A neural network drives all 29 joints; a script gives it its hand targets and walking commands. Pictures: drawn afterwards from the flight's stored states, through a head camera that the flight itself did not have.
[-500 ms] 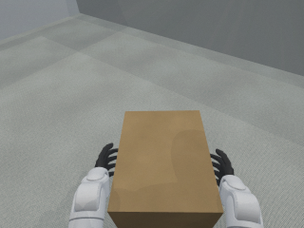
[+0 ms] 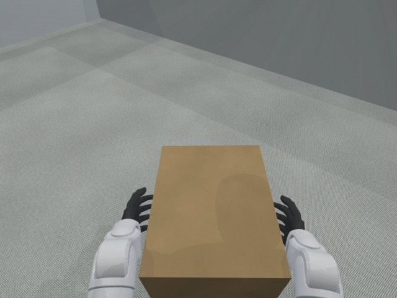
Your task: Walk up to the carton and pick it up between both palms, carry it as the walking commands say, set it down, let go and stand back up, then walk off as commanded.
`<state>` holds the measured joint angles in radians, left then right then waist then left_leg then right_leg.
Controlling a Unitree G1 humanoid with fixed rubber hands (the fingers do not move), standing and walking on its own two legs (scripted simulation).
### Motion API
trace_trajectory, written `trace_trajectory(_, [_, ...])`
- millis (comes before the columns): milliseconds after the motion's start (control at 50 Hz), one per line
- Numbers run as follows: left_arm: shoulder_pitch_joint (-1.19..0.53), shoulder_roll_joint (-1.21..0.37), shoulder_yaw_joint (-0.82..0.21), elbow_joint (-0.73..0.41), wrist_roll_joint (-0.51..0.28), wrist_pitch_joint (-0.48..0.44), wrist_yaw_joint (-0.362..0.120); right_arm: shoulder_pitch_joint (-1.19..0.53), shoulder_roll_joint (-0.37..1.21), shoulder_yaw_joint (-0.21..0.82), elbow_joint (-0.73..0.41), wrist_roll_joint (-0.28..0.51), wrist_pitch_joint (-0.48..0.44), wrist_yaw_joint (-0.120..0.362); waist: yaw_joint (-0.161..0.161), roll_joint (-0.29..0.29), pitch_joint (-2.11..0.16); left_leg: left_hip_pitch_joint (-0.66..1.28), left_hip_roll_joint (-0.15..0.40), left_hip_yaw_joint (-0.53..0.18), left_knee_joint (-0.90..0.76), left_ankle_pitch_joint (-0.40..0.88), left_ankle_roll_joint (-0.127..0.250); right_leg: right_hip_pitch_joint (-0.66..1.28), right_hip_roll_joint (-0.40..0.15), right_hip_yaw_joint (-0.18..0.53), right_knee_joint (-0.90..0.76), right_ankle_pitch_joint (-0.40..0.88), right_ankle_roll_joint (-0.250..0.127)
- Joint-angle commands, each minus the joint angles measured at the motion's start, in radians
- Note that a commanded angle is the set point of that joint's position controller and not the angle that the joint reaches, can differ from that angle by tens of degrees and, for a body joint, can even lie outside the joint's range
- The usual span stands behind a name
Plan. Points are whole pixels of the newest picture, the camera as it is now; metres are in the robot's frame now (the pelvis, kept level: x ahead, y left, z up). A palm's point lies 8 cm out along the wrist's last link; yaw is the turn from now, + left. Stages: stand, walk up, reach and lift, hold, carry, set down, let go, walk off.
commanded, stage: carry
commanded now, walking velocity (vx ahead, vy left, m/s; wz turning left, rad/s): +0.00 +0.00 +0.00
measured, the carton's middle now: (211, 229) +0.30 -0.01 -0.04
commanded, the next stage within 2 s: hold in 0.36 s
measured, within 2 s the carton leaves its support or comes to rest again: neither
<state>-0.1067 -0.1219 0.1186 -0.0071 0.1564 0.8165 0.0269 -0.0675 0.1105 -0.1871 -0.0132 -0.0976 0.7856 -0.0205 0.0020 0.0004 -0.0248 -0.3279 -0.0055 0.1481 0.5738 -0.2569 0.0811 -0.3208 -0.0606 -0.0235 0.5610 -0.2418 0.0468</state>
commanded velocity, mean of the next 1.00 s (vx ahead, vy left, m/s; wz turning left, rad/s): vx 0.00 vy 0.00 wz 0.00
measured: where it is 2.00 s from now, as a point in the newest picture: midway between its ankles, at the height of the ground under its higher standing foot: outside the picture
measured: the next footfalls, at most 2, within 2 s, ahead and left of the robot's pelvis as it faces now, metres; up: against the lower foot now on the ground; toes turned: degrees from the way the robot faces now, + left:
none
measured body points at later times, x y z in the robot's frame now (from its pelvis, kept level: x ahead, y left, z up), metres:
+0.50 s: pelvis -0.01 -0.01 +0.00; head -0.01 -0.01 +0.45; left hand +0.27 +0.15 +0.02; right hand +0.28 -0.17 +0.01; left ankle +0.04 +0.06 -0.73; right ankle +0.03 -0.15 -0.73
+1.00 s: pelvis +0.00 -0.05 +0.01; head -0.04 -0.04 +0.45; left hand +0.27 +0.13 +0.03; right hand +0.28 -0.20 +0.03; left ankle +0.04 +0.06 -0.73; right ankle +0.03 -0.15 -0.73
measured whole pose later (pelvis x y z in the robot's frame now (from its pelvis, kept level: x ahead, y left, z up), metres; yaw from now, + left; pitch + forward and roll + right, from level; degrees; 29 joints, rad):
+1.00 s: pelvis +0.00 -0.05 +0.01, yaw +5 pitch -10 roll -1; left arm -0.17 -0.11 0.15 0.13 0.18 0.80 0.01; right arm -0.12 0.13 -0.23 0.09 -0.16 0.79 -0.01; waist 0.01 -0.02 0.09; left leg -0.11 0.02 0.04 0.50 -0.22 0.02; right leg -0.07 0.02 -0.04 0.47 -0.24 -0.02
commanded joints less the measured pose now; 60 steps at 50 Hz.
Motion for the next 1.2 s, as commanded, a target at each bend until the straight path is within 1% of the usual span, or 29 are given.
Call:
trace_trajectory(0, [-0.437,-0.761,-0.594,-0.15,-0.194,-0.068,-0.159,-0.571,0.725,0.677,-0.195,0.199,-0.038,0.172,-0.001,0.004,-0.342,0.192,0.189,-0.179,-0.192,0.191,-0.054,0.032,-0.035,-0.007,-0.049,0.021,-0.071])
trace_trajectory(140, [-0.53,-0.778,-0.612,-0.156,-0.211,-0.083,-0.169,-0.65,0.726,0.669,-0.224,0.197,-0.063,0.179,0.002,0.004,-0.308,0.164,0.179,-0.166,-0.175,0.164,-0.04,0.023,-0.04,-0.009,-0.061,0.04,-0.058])
trace_trajectory(180, [-0.564,-0.742,-0.601,-0.331,-0.257,-0.065,-0.133,-0.62,0.733,0.66,-0.298,0.25,-0.026,0.15,0.0,-0.025,-0.316,0.148,0.174,-0.162,-0.183,0.082,-0.036,0.036,-0.04,-0.016,-0.073,0.021,-0.059])
trace_trajectory(220, [-0.465,-0.747,-0.591,-0.168,-0.2,-0.061,-0.151,-0.549,0.731,0.658,-0.156,0.191,-0.024,0.163,0.002,-0.025,-0.343,0.127,0.173,-0.171,-0.195,0.045,-0.031,0.071,-0.046,-0.015,-0.063,0.025,-0.065])
trace_trajectory(240, [-0.5,-0.709,-0.574,-0.316,-0.249,-0.049,-0.122,-0.598,0.689,0.645,-0.323,0.251,-0.017,0.139,0.003,0.02,-0.315,0.126,0.163,-0.159,-0.182,0.08,-0.035,0.044,-0.046,-0.004,-0.068,0.056,-0.073])
trace_trajectory(260, [-0.416,-0.706,-0.563,-0.145,-0.186,-0.038,-0.138,-0.47,0.683,0.608,-0.124,0.162,-0.004,0.152,0.005,0.026,-0.371,0.143,0.167,-0.136,-0.166,0.109,-0.028,0.08,-0.065,-0.007,-0.061,0.082,-0.069])
trace_trajectory(280, [-0.376,-0.708,-0.534,-0.026,-0.143,-0.05,-0.147,-0.557,0.654,0.616,-0.13,0.148,-0.03,0.156,0.006,-0.005,-0.361,0.184,0.161,-0.137,-0.145,0.203,-0.036,0.048,-0.053,0.009,-0.074,0.118,-0.076])
trace_trajectory(300, [-0.432,-0.72,-0.575,-0.188,-0.22,-0.055,-0.141,-0.559,0.693,0.651,-0.232,0.206,-0.026,0.148,0.002,-0.007,-0.369,0.166,0.169,-0.154,-0.167,0.157,-0.04,0.061,-0.053,0.01,-0.075,0.076,-0.073])
trace_trajectory(340, [-0.458,-0.721,-0.57,-0.133,-0.198,-0.061,-0.156,-0.552,0.686,0.638,-0.166,0.179,-0.028,0.159,0.001,-0.015,-0.288,0.117,0.18,-0.173,-0.202,0.117,-0.047,0.017,-0.049,-0.005,-0.053,0.03,-0.057])
trace_trajectory(360, [-0.471,-0.714,-0.493,-0.04,-0.17,-0.079,-0.117,-0.682,0.57,0.568,-0.108,0.14,-0.053,0.184,0.047,-0.018,-0.164,0.265,-0.02,-0.257,-0.178,0.136,-0.055,0.106,0.153,0.056,-0.091,-0.044,-0.124])
trace_trajectory(380, [-0.458,-0.729,-0.518,-0.104,-0.177,-0.093,-0.107,-0.646,0.593,0.586,-0.093,0.151,-0.067,0.191,0.031,0.036,-0.171,0.256,0.007,-0.288,-0.18,0.191,-0.056,0.098,0.165,0.068,-0.072,0.009,-0.125])
trace_trajectory(420, [-0.59,-0.791,-0.612,-0.209,-0.262,-0.123,-0.127,-0.786,0.68,0.679,-0.226,0.195,-0.111,0.204,0.004,-0.043,-0.351,0.34,-0.006,-0.307,-0.133,0.19,-0.053,0.11,0.16,0.093,-0.081,0.012,-0.125])
trace_trajectory(500, [-0.643,-0.828,-0.671,-0.213,-0.262,-0.108,-0.124,-0.72,0.711,0.611,-0.131,0.182,-0.107,0.213,-0.083,-0.011,-0.378,0.419,-0.016,-0.319,-0.121,0.2,-0.068,0.09,0.16,0.106,-0.092,0.064,-0.125])
trace_trajectory(580, [-0.615,-0.818,-0.632,-0.188,-0.237,-0.094,-0.127,-0.681,0.736,0.61,-0.066,0.189,-0.09,0.218,-0.029,0.035,-0.275,0.392,-0.03,-0.299,-0.121,0.237,-0.071,0.082,0.144,0.111,-0.1,0.102,-0.125])
trace_trajectory(600, [-0.501,-0.823,-0.577,-0.066,-0.197,-0.077,-0.133,-0.714,0.726,0.632,-0.103,0.201,-0.088,0.223,0.023,0.039,-0.268,0.363,-0.049,-0.262,-0.128,0.249,-0.068,0.145,0.146,0.106,-0.121,0.124,-0.119])
trace_trajectory(620, [-0.573,-0.824,-0.583,-0.075,-0.211,-0.075,-0.148,-0.698,0.735,0.593,-0.052,0.169,-0.069,0.22,-0.026,-0.011,-0.199,0.374,-0.049,-0.259,-0.137,0.199,-0.064,0.113,0.143,0.106,-0.141,0.077,-0.117])
trace_trajectory(640, [-0.546,-0.808,-0.556,-0.07,-0.198,-0.074,-0.15,-0.687,0.78,0.601,-0.045,0.164,-0.065,0.223,0.001,-0.051,-0.187,0.365,-0.047,-0.255,-0.146,0.236,-0.058,0.138,0.143,0.104,-0.156,0.115,-0.104])
trace_trajectory(660, [-0.563,-0.841,-0.612,-0.072,-0.219,-0.075,-0.165,-0.646,0.773,0.583,-0.049,0.157,-0.064,0.216,-0.059,-0.02,-0.17,0.375,-0.049,-0.262,-0.147,0.261,-0.064,0.13,0.146,0.103,-0.152,0.158,-0.103])
trace_trajectory(720, [-0.565,-0.8,-0.515,0.039,-0.156,-0.05,-0.17,-0.714,0.755,0.548,0.026,0.154,-0.049,0.227,0.02,0.045,-0.054,0.295,-0.052,-0.229,-0.171,0.127,-0.061,0.145,0.13,0.113,-0.171,0.045,-0.11])
trace_trajectory(740, [-0.621,-0.781,-0.527,-0.008,-0.181,-0.064,-0.181,-0.707,0.765,0.525,0.014,0.128,-0.045,0.218,-0.028,-0.028,-0.115,0.31,-0.052,-0.243,-0.177,0.114,-0.055,0.174,0.138,0.103,-0.177,0.021,-0.103])
trace_trajectory(760, [-0.571,-0.796,-0.535,-0.03,-0.193,-0.074,-0.189,-0.668,0.795,0.569,-0.022,0.152,-0.045,0.219,-0.021,-0.063,-0.154,0.346,-0.06,-0.239,-0.169,0.181,-0.05,0.19,0.139,0.113,-0.19,0.088,-0.093])
trace_trajectory(800, [-0.538,-0.815,-0.527,-0.013,-0.195,-0.079,-0.206,-0.756,0.833,0.641,-0.12,0.18,-0.058,0.217,0.038,-0.056,-0.197,0.345,-0.067,-0.228,-0.151,0.234,-0.051,0.215,0.123,0.139,-0.203,0.136,-0.078])
trace_trajectory(860, [-0.654,-0.803,-0.573,-0.06,-0.201,-0.083,-0.208,-0.724,0.855,0.583,-0.028,0.168,-0.046,0.205,-0.014,0.006,-0.149,0.312,-0.069,-0.221,-0.157,0.167,-0.053,0.191,0.123,0.132,-0.202,0.098,-0.081])
trace_trajectory(960, [-0.629,-0.771,-0.486,-0.01,-0.185,-0.088,-0.219,-0.832,0.868,0.636,-0.097,0.185,-0.038,0.197,0.056,-0.08,-0.166,0.244,-0.073,-0.201,-0.144,0.121,-0.036,0.257,0.115,0.163,-0.228,-0.004,-0.062])
trace_trajectory(980, [-0.603,-0.765,-0.541,-0.041,-0.199,-0.094,-0.236,-0.715,0.856,0.616,-0.086,0.168,-0.044,0.188,-0.016,-0.047,-0.191,0.308,-0.078,-0.213,-0.131,0.147,-0.039,0.219,0.105,0.172,-0.226,0.063,-0.064])
trace_trajectory(1000, [-0.68,-0.761,-0.553,-0.077,-0.215,-0.106,-0.247,-0.84,0.899,0.654,-0.134,0.2,-0.063,0.184,0.023,-0.063,-0.295,0.296,-0.091,-0.202,-0.106,0.111,-0.041,0.253,0.085,0.208,-0.254,-0.03,-0.07])
trace_trajectory(1020, [-0.717,-0.79,-0.568,-0.106,-0.237,-0.11,-0.251,-0.818,0.911,0.658,-0.142,0.19,-0.059,0.18,-0.002,-0.076,-0.291,0.334,-0.086,-0.196,-0.104,0.14,-0.043,0.227,0.098,0.195,-0.24,0.02,-0.063])
trace_trajectory(1080, [-0.745,-0.757,-0.517,-0.035,-0.202,-0.113,-0.25,-0.829,0.936,0.631,-0.036,0.187,-0.063,0.177,0.047,-0.054,-0.205,0.261,-0.094,-0.185,-0.092,0.077,-0.035,0.197,0.065,0.23,-0.253,-0.086,-0.065])
trace_trajectory(1180, [-0.748,-0.822,-0.565,0.021,-0.211,-0.1,-0.26,-0.792,0.922,0.585,0.005,0.168,-0.06,0.189,-0.023,0.03,-0.231,0.322,-0.078,-0.208,-0.111,0.079,-0.049,0.162,0.1,0.184,-0.218,-0.035,-0.081])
